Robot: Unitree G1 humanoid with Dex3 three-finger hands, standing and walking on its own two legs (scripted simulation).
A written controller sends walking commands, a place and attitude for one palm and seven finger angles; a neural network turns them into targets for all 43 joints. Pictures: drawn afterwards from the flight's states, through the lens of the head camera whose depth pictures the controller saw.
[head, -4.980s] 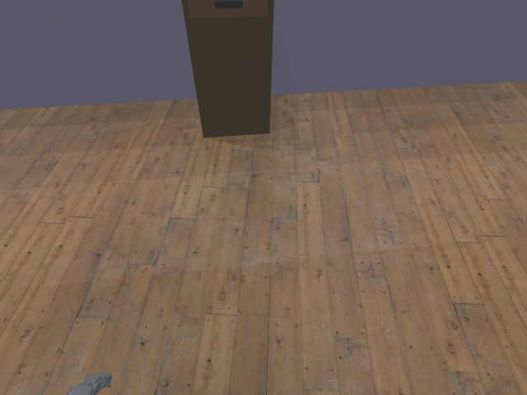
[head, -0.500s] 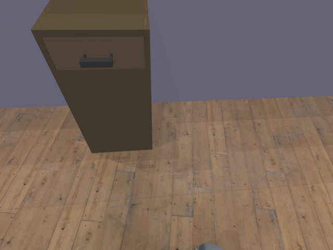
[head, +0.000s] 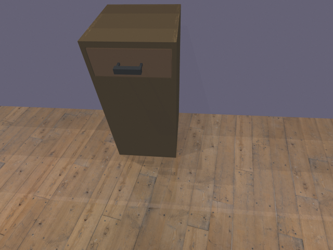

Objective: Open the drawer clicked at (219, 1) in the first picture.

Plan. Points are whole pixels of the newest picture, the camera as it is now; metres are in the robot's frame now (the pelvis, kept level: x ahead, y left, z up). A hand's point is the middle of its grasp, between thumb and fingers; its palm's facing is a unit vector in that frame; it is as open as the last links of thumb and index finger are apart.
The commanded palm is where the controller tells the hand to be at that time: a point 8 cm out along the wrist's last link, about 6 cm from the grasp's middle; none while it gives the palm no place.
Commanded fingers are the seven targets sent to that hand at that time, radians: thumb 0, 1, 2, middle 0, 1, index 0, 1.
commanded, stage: take the last steps up to it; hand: left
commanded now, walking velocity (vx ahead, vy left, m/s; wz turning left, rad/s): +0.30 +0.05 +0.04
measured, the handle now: (128, 67) +0.82 +0.24 -0.01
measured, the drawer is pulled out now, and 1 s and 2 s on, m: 0.00 0.00 0.00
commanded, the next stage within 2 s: come to a stop and stand still in 0.76 s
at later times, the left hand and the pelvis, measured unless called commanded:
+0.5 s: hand (86, 248) +0.15 +0.26 -0.18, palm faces +0.03 -0.98 -0.17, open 7.3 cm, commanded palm none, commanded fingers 0.00 0.90 0.90 -0.20 -0.30 -0.20 -0.30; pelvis +0.11 +0.07 -0.01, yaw +0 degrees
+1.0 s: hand (111, 194) +0.31 +0.22 -0.18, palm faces +0.02 -0.98 -0.21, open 7.2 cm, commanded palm none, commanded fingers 0.00 0.90 0.90 -0.20 -0.30 -0.20 -0.30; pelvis +0.28 +0.04 -0.01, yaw -2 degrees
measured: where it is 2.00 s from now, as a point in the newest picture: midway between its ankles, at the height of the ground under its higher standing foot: outside the picture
